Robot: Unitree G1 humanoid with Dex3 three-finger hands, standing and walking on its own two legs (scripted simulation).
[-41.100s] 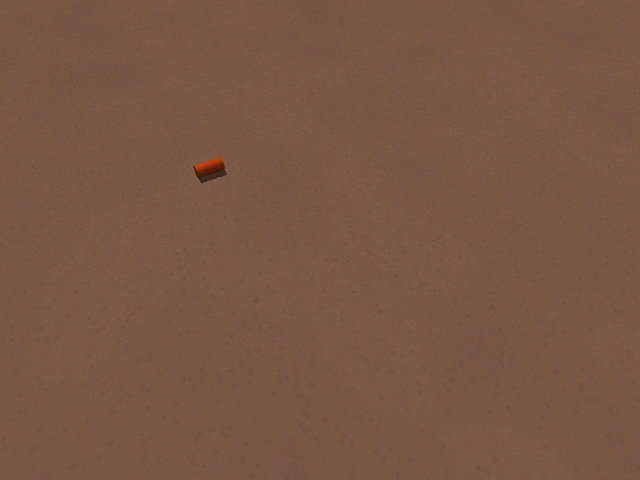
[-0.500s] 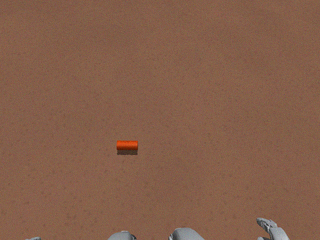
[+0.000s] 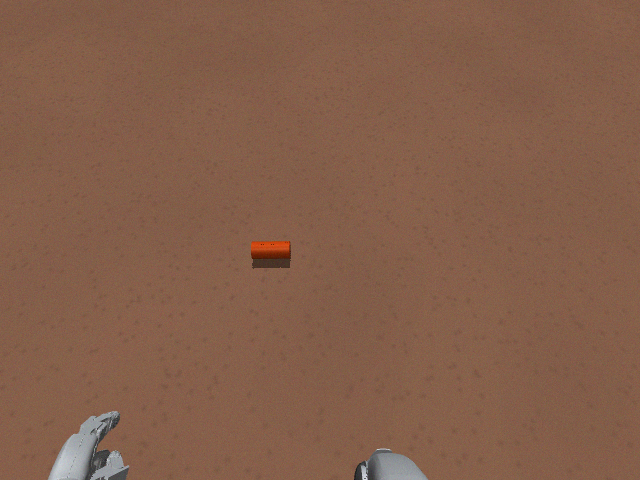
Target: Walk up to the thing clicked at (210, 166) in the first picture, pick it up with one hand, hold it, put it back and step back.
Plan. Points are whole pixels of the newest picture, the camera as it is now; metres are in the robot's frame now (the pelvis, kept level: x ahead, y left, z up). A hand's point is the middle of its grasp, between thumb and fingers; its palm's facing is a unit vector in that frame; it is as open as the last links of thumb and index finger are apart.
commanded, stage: step back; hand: left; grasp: from above
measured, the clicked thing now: (271, 250) +0.89 +0.15 -0.72
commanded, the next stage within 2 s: stand in 1.60 s
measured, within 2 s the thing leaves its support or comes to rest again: neither
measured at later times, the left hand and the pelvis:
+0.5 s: hand out of the picture -0.11 +0.25 -0.14, palm faces -0.08 -0.91 -0.40, open 7.4 cm; pelvis -0.18 -0.02 +0.00, yaw -5 degrees
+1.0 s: hand out of the picture -0.20 +0.25 -0.14, palm faces +0.00 -0.93 -0.35, open 7.4 cm; pelvis -0.26 -0.01 +0.01, yaw -1 degrees
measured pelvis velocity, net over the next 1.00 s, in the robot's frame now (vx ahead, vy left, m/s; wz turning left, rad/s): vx -0.26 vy -0.01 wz -0.01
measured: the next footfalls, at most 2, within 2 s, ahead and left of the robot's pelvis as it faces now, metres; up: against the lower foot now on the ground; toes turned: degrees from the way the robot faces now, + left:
right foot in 0.38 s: -0.18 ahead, -0.14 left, +0.00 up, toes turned +0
left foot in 0.68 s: -0.21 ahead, +0.11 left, +0.00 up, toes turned -2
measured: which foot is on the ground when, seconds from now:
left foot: down 0.00-0.40, up 0.42-0.66, down 0.68-1.00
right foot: down 0.00-0.02, up 0.04-0.36, down 0.38-1.00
